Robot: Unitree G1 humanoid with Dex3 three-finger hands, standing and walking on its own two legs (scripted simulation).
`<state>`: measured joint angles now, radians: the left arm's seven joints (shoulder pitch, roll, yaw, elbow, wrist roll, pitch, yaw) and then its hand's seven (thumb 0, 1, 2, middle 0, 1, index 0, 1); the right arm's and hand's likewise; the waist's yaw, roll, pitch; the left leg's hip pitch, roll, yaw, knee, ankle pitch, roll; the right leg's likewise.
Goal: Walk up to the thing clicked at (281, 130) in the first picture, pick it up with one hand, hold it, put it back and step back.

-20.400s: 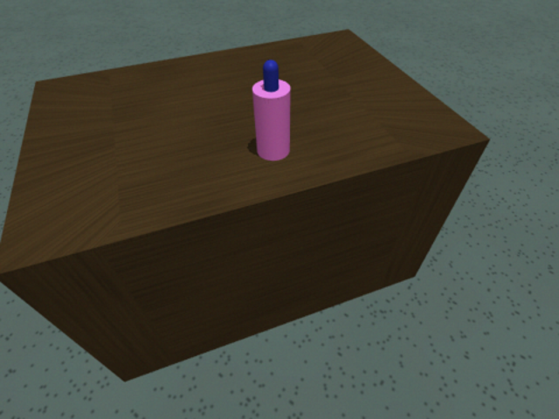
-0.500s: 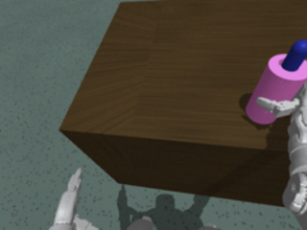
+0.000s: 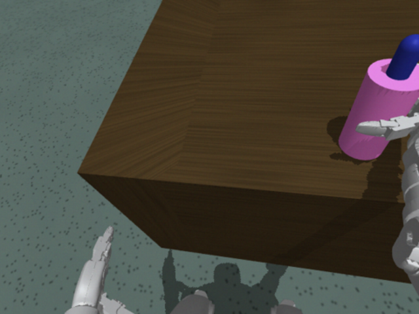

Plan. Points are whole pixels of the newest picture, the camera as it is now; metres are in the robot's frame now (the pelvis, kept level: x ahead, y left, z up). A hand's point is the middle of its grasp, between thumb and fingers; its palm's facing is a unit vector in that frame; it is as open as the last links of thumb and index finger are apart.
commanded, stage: open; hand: right
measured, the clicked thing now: (383, 101) +0.50 -0.22 +0.10
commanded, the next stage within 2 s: withdraw in 0.08 s
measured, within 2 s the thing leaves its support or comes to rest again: rests again in 0.12 s
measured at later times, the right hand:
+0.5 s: hand out of the picture +0.51 -0.27 +0.14, palm faces +0.28 +0.96 +0.01, open 17.4 cm
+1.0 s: hand out of the picture +0.46 -0.40 +0.17, palm faces +0.52 +0.80 -0.29, open 17.3 cm
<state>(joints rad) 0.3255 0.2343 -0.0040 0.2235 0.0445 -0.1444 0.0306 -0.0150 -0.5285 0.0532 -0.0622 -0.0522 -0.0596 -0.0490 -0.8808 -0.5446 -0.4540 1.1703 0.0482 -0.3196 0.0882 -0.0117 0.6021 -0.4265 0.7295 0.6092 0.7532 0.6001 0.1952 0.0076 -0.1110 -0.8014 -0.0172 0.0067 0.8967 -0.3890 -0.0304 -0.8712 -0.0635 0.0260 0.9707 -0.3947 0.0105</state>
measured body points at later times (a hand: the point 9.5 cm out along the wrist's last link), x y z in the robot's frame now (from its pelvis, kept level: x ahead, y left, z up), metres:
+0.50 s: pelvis +0.00 +0.00 +0.00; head +0.09 -0.03 +0.45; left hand +0.15 +0.27 -0.02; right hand +0.49 -0.32 +0.14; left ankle +0.02 +0.14 -0.68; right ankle +0.04 -0.12 -0.68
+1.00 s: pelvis +0.04 +0.00 +0.04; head +0.11 -0.02 +0.48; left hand +0.17 +0.25 -0.04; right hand +0.43 -0.44 +0.18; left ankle +0.02 +0.14 -0.68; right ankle +0.04 -0.12 -0.68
